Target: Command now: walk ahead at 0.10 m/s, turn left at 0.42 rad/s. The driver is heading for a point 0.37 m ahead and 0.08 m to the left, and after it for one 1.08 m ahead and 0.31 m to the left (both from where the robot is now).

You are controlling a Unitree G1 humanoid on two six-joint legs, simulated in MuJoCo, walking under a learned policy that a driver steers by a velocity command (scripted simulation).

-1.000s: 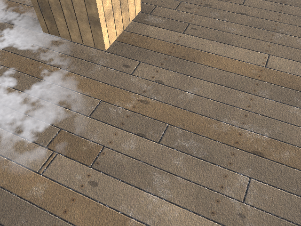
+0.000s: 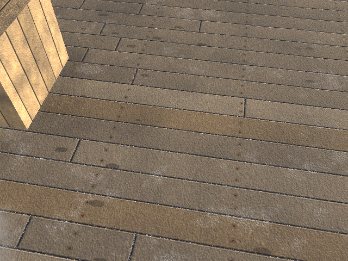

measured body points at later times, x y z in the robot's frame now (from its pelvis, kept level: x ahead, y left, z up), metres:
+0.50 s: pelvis +0.14 +0.05 +0.01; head +0.16 +0.10 +0.46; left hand +0.30 +0.36 -0.08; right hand +0.20 -0.23 -0.09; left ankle +0.01 +0.12 -0.74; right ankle +0.35 -0.08 -0.69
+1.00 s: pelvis +0.30 +0.07 +0.00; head +0.31 +0.09 +0.45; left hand +0.30 +0.35 -0.14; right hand +0.54 -0.12 -0.10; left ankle +0.28 +0.21 -0.74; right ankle +0.37 -0.02 -0.74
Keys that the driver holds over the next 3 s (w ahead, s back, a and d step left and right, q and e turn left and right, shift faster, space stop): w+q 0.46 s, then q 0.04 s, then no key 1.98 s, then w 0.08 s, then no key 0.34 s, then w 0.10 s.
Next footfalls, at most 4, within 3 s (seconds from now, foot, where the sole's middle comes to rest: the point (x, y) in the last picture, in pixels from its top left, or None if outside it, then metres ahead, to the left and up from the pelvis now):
0.14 left None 0.05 0.13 -0.77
0.62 right None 0.41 -0.01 -0.77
0.94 left None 0.31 0.22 -0.77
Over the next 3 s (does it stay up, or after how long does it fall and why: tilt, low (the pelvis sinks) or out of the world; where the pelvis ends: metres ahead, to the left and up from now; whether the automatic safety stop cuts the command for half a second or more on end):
stays up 0.36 0.12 -0.01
